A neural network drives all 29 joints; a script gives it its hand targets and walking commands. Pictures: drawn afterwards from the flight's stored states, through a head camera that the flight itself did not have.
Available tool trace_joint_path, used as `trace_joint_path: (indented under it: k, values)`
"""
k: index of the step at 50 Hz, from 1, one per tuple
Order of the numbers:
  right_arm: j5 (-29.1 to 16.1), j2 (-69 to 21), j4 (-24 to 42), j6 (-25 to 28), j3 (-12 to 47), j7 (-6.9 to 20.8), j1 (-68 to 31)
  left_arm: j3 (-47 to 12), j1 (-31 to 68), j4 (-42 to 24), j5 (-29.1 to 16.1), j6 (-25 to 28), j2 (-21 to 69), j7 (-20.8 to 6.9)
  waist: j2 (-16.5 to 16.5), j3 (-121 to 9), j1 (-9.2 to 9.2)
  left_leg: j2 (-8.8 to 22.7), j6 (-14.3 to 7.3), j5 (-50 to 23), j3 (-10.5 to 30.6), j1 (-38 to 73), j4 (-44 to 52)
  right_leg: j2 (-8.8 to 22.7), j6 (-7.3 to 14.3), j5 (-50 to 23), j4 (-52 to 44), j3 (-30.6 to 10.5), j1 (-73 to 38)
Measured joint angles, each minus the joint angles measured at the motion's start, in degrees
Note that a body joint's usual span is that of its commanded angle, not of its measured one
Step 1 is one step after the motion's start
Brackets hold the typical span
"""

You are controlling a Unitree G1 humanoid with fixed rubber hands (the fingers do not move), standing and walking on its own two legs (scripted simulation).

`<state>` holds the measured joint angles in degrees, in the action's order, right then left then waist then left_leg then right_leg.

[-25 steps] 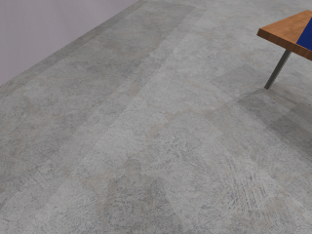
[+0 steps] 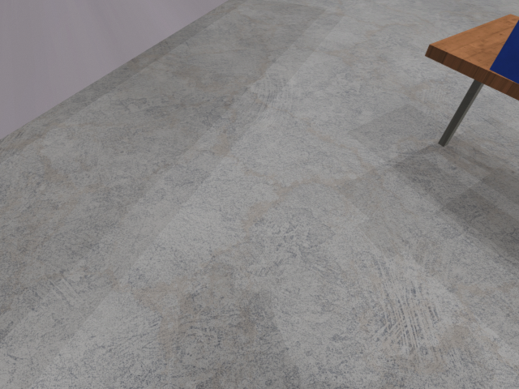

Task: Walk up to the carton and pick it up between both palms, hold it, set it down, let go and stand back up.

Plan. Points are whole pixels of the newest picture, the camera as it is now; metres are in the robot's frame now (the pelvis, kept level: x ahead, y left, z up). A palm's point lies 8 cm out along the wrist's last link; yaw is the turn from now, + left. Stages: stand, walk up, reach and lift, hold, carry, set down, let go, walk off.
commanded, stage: stand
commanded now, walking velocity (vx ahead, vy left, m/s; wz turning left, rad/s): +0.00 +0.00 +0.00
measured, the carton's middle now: out of the picture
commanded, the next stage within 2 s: walk up in 0.06 s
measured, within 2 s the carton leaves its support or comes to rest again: neither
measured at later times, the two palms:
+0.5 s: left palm out of the picture +0.11 +0.21 -0.13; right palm out of the picture -0.05 -0.31 -0.15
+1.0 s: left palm (233, 310) +0.31 +0.05 -0.17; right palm (505, 376) +0.17 -0.42 -0.14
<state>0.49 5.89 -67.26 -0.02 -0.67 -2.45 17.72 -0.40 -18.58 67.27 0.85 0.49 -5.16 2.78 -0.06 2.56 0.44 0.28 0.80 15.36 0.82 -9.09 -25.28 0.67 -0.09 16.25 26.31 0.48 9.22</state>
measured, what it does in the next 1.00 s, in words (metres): walks ahead, turning right: right foot, then left foot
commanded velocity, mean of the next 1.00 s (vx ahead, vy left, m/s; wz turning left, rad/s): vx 0.00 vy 0.00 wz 0.00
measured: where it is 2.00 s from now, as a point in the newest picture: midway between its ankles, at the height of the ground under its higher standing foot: (370, 288)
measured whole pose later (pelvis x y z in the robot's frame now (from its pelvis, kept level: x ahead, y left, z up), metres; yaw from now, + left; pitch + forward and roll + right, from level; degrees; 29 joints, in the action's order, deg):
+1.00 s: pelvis +0.21 -0.17 -0.03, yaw -26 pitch -2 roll +1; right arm 2.9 13.1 -42.2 4.3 0.5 0.6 21.3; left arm 1.6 -24.5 51.6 2.4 -0.2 -12.0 -2.2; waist -1.4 -0.1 -0.9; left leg 1.6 -1.5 16.8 -5.3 -22.9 -41.0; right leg -0.7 1.8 29.2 46.5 -3.4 15.2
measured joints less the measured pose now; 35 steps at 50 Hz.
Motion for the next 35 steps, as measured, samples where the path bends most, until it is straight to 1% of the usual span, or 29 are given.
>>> trace_joint_path:
  k: [5,13,14,15,17,19,20,21,23,25,26,27,28,29,30,31,32,33,34,35]
  values:
    - [0.1,-0.4,-0.3,0.4,0.3,-0.1,-0.2,0.5,0.4,-0.8,-0.1,0.4,-0.6,-0.1,0.4,0.3,-0.02,0.4,0.2,0.0,0.0,-0.1,-0.2,-0.4,0.2,-0.3,-0.3,0.0,-0.1]
    - [0.1,-0.7,-0.3,0.3,0.4,-0.1,0.1,0.4,0.9,-1.3,-0.2,0.5,-0.6,-0.1,0.7,-0.2,0.43,0.7,0.4,0.0,0.0,0.1,0.0,-0.7,0.3,-0.4,-0.7,-0.1,-0.3]
    - [1.1,-0.4,0.6,0.4,0.1,-0.1,0.2,0.7,0.6,-2.0,0.0,0.2,-0.6,-0.5,0.6,-0.4,0.15,0.8,0.3,0.4,-0.7,-0.2,-0.5,-1.0,0.7,1.1,1.1,-1.1,0.8]
    - [2.1,0.0,1.9,0.7,-0.2,-0.1,0.2,1.3,0.0,-3.0,0.2,-0.3,-0.8,-1.1,0.2,-0.4,-0.01,0.9,0.1,1.1,-1.9,-0.4,-1.3,-1.3,0.9,4.4,4.7,-2.2,2.8]
    - [3.3,1.0,4.5,1.7,-1.1,-1.2,0.1,2.5,-0.9,-5.0,1.7,-1.7,-2.2,-2.6,-0.7,-0.3,0.58,1.7,0.0,2.5,-4.6,0.3,-1.9,-1.2,0.1,9.9,17.0,-1.6,8.5]
    - [3.5,2.1,6.9,3.1,-1.7,-2.5,0.7,3.6,-1.1,-7.0,2.7,-2.7,-4.5,-3.7,-1.2,-0.1,1.88,3.0,0.7,3.0,-6.2,1.4,-1.7,-0.2,-0.7,10.9,27.7,-0.2,14.1]
    - [3.8,2.9,7.5,3.7,-2.0,-2.9,1.3,4.2,-0.9,-8.1,3.0,-3.0,-5.7,-4.2,-1.3,-0.1,2.08,3.8,1.3,3.2,-6.9,2.2,-1.3,0.6,-1.1,9.8,31.6,0.0,16.6]
    - [4.1,3.7,7.8,4.0,-2.3,-3.1,1.9,4.6,-0.5,-9.2,3.2,-3.1,-6.9,-4.7,-1.2,-0.1,1.93,4.6,2.1,3.2,-7.6,3.2,-0.8,1.6,-1.6,8.0,33.6,0.0,18.5]
    - [4.6,5.7,7.8,4.5,-2.8,-3.0,2.5,5.4,0.5,-11.4,2.9,-3.0,-8.8,-5.4,-0.8,0.2,1.16,6.2,3.3,3.7,-9.5,5.7,0.3,3.9,-2.4,4.9,32.6,-0.4,21.2]
    - [4.9,7.5,8.0,4.6,-3.0,-2.7,2.7,5.7,1.9,-12.9,2.9,-2.6,-10.4,-6.0,-0.1,0.8,0.48,7.9,4.0,4.9,-11.2,7.9,0.4,6.0,-2.4,1.4,26.7,-0.1,21.9]
    - [5.3,8.3,8.2,4.5,-3.0,-2.4,2.7,5.8,2.5,-13.7,2.7,-2.4,-11.1,-6.4,0.5,1.2,0.28,9.0,4.2,6.0,-11.8,8.7,-0.5,6.6,-2.1,1.1,23.4,0.6,21.3]
    - [5.6,9.1,8.3,4.1,-3.1,-2.0,2.5,5.9,2.9,-14.4,2.3,-2.0,-11.7,-6.7,1.0,1.5,0.06,10.3,4.1,7.6,-12.4,9.4,-2.0,6.9,-1.7,1.8,20.7,1.4,20.4]
    - [5.8,9.7,8.5,3.5,-3.2,-1.6,2.3,6.0,2.9,-15.2,2.0,-1.6,-12.2,-6.9,1.6,1.6,-0.17,11.6,3.2,9.8,-12.8,9.6,-4.5,6.8,-1.2,2.3,18.6,2.6,19.2]
    - [6.1,10.2,9.0,2.8,-3.1,-1.3,2.2,6.0,2.6,-16.0,1.9,-1.0,-13.0,-6.9,2.0,1.4,-0.25,13.1,1.6,12.8,-12.6,9.0,-8.2,6.2,-0.7,3.3,17.0,3.6,17.7]
    - [6.2,10.5,9.7,2.2,-2.9,-0.7,2.0,6.2,2.4,-16.7,1.8,-0.3,-13.7,-6.6,2.3,1.5,-0.60,14.4,-0.2,14.6,-11.3,7.1,-14.0,5.0,-0.1,0.9,16.4,3.6,17.2]
    - [6.0,11.1,10.6,1.4,-2.5,0.2,1.2,6.3,2.5,-17.2,1.6,0.1,-13.6,-6.0,2.8,2.3,-1.09,14.2,-1.5,17.1,-8.1,4.1,-22.1,3.7,0.4,-1.0,19.7,3.3,18.5]
    - [5.5,11.7,11.7,0.8,-2.3,1.2,0.1,6.0,2.4,-17.4,1.2,0.0,-12.9,-5.2,3.3,3.0,-1.59,12.3,-2.1,19.3,-4.4,0.5,-30.3,2.6,0.8,-0.2,22.8,2.9,19.6]
    - [4.7,12.2,12.9,0.4,-2.2,2.2,-0.9,5.5,1.9,-17.4,0.7,-0.6,-11.9,-4.5,3.7,3.1,-1.89,9.8,-2.3,20.9,-1.9,-3.4,-37.2,1.9,1.1,1.2,24.4,2.2,20.1]
    - [4.0,12.5,14.5,0.5,-2.0,3.0,-1.7,4.8,1.5,-17.0,0.5,-1.3,-10.8,-3.9,4.1,3.1,-1.88,7.7,-2.4,21.4,-0.9,-7.0,-42.0,1.3,1.2,2.4,24.6,1.7,19.7]
    - [3.5,12.6,16.2,1.0,-1.7,3.5,-2.4,4.2,1.1,-16.6,0.4,-1.9,-9.7,-3.3,4.5,3.2,-1.72,6.3,-2.5,21.0,-1.0,-10.2,-44.5,0.8,1.2,2.7,23.7,1.5,18.8]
